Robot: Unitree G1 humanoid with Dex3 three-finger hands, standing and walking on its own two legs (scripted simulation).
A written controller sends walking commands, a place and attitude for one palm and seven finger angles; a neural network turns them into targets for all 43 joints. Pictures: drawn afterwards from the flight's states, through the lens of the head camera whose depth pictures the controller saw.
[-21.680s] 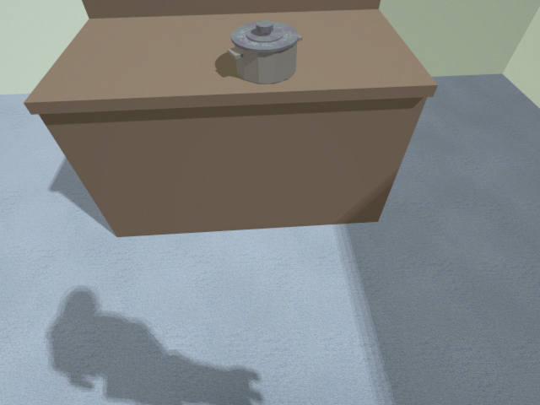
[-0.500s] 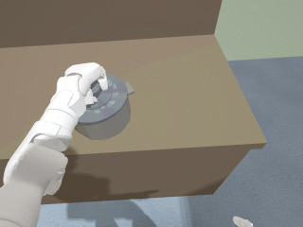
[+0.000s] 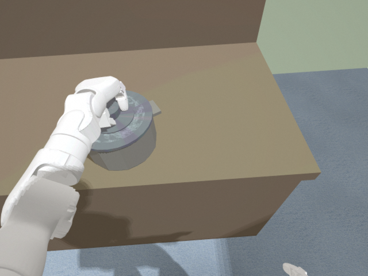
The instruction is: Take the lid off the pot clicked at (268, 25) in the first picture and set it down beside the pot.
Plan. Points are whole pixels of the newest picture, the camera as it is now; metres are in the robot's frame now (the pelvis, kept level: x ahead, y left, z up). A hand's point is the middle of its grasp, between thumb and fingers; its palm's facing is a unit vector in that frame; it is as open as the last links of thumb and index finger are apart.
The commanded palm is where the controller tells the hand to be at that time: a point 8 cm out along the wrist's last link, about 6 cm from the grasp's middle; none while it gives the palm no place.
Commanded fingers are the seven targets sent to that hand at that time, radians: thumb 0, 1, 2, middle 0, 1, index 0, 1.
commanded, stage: close the fingers and squeeze the knob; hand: left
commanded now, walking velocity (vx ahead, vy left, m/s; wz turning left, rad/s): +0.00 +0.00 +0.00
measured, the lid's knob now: (109, 110) +0.48 +0.18 +0.09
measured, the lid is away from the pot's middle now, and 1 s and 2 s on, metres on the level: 0.00 0.01 0.01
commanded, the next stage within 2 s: lift the lid straight up in 0.16 s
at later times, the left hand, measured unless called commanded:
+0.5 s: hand (106, 113) +0.45 +0.17 +0.11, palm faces -0.34 -0.07 -0.94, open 7.6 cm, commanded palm +0.44 +0.18 +0.19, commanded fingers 0.00 0.53 1.09 -0.77 -1.05 -0.90 -1.08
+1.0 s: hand (108, 98) +0.46 +0.16 +0.15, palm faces -0.31 -0.07 -0.95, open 7.6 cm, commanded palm +0.44 +0.17 +0.23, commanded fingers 0.00 0.53 1.09 -0.77 -1.05 -0.90 -1.08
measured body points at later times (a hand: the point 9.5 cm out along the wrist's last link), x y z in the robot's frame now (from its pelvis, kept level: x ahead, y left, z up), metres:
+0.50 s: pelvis +0.00 +0.00 +0.00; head +0.04 -0.03 +0.45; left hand +0.47 +0.18 +0.16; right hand +0.11 -0.25 -0.13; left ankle -0.01 +0.09 -0.74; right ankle -0.03 -0.13 -0.74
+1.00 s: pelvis +0.00 -0.01 +0.00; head +0.03 -0.04 +0.45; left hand +0.47 +0.16 +0.20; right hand +0.13 -0.25 -0.13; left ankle -0.01 +0.09 -0.74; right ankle -0.03 -0.13 -0.74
